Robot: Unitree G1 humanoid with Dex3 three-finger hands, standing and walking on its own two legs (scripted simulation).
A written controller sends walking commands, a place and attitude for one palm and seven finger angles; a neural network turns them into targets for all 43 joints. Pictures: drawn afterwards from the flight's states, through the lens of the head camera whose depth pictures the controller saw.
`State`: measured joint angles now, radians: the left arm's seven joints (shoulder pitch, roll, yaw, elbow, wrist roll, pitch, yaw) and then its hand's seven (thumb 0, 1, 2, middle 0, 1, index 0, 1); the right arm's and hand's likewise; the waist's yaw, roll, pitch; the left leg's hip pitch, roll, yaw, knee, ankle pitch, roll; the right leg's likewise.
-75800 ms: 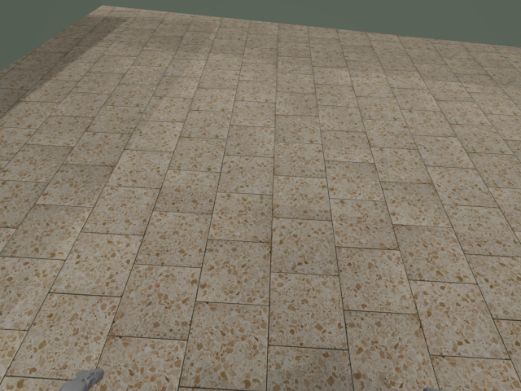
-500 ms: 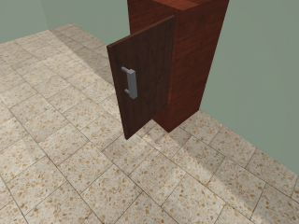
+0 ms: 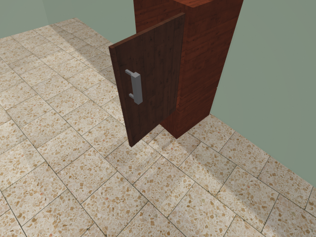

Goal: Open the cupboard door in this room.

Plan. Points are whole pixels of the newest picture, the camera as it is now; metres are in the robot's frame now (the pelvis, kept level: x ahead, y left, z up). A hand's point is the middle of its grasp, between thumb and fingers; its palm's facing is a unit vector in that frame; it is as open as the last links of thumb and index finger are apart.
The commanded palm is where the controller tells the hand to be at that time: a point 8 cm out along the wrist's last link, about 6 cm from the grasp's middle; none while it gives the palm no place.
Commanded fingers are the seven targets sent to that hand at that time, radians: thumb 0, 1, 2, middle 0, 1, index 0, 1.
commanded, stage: look to check the result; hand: left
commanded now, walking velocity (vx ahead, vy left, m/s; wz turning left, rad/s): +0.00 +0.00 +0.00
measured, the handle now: (133, 86) +0.64 +0.14 -0.01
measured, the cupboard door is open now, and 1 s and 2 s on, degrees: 97 97 97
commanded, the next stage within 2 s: stand and wait in 0.32 s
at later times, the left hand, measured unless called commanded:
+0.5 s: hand out of the picture +0.00 +0.18 -0.17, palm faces +0.03 -0.97 -0.22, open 7.4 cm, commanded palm none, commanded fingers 0.00 0.90 0.90 -0.20 -0.30 -0.20 -0.30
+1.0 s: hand out of the picture +0.01 +0.20 -0.17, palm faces +0.01 -0.97 -0.25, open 7.4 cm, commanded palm none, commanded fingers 0.00 0.90 0.90 -0.20 -0.30 -0.20 -0.30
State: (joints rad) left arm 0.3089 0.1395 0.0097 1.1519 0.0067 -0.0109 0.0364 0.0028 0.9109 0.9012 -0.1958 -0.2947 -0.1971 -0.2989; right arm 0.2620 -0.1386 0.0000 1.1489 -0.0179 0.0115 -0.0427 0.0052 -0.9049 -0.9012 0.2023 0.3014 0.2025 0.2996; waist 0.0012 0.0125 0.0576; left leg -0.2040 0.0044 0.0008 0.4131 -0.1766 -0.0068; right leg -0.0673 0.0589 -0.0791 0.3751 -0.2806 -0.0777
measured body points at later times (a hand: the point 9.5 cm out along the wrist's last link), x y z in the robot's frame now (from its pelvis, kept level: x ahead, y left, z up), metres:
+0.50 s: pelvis +0.00 +0.00 +0.00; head +0.01 -0.01 +0.45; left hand +0.00 +0.24 -0.15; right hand +0.01 -0.23 -0.16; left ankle +0.03 +0.13 -0.74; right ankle -0.04 -0.06 -0.74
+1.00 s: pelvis +0.00 +0.00 +0.00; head +0.02 -0.01 +0.45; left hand +0.01 +0.25 -0.15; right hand +0.02 -0.24 -0.16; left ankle +0.03 +0.13 -0.74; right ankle -0.04 -0.06 -0.74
